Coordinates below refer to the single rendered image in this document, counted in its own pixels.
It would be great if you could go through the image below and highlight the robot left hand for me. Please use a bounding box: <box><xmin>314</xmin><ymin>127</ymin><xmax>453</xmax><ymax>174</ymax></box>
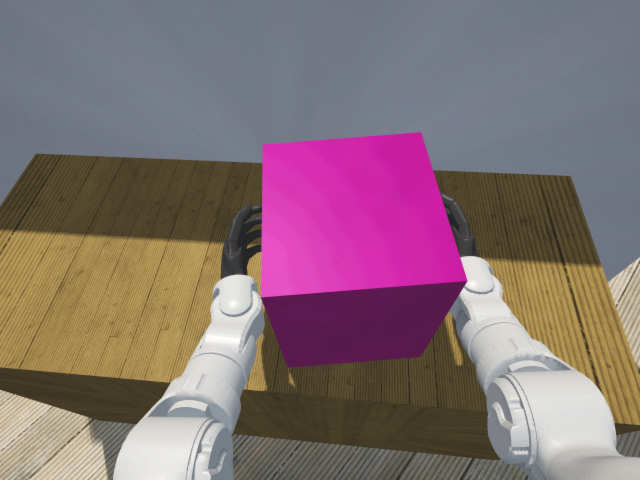
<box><xmin>221</xmin><ymin>204</ymin><xmax>262</xmax><ymax>279</ymax></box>

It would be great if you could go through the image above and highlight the robot right hand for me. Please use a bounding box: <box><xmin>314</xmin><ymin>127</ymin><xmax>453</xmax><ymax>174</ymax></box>
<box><xmin>440</xmin><ymin>192</ymin><xmax>479</xmax><ymax>258</ymax></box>

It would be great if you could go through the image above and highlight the robot left forearm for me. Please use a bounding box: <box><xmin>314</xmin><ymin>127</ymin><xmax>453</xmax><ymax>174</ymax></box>
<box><xmin>113</xmin><ymin>275</ymin><xmax>265</xmax><ymax>480</ymax></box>

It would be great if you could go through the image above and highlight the robot right upper arm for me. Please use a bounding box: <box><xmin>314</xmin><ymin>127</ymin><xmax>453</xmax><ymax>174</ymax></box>
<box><xmin>487</xmin><ymin>370</ymin><xmax>640</xmax><ymax>480</ymax></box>

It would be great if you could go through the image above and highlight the pedestal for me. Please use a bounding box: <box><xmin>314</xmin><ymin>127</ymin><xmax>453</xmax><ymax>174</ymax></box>
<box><xmin>0</xmin><ymin>154</ymin><xmax>640</xmax><ymax>460</ymax></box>

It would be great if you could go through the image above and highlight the robot right forearm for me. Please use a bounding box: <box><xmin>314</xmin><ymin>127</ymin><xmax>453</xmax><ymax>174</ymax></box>
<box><xmin>449</xmin><ymin>256</ymin><xmax>616</xmax><ymax>447</ymax></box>

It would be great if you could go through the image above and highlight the carton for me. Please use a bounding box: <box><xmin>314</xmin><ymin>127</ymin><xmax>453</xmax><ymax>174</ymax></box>
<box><xmin>261</xmin><ymin>132</ymin><xmax>467</xmax><ymax>368</ymax></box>

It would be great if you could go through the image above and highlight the robot left upper arm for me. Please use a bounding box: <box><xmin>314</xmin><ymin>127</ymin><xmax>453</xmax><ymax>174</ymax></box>
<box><xmin>115</xmin><ymin>417</ymin><xmax>233</xmax><ymax>480</ymax></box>

